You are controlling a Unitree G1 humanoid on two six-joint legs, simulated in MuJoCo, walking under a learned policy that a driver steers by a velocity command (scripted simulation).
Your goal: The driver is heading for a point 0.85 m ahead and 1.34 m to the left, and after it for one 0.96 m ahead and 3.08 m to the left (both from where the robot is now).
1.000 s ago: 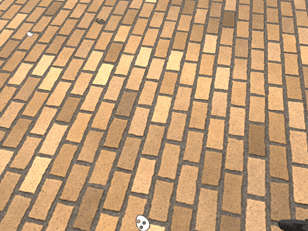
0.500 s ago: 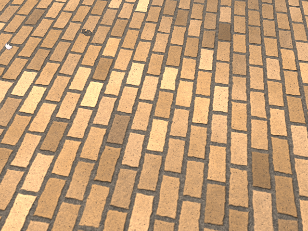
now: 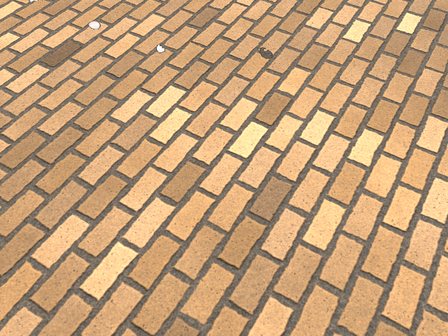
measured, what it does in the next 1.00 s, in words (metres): steps on the spot, turning left: left foot, then right foot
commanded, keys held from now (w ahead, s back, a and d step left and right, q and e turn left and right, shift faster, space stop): q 1.00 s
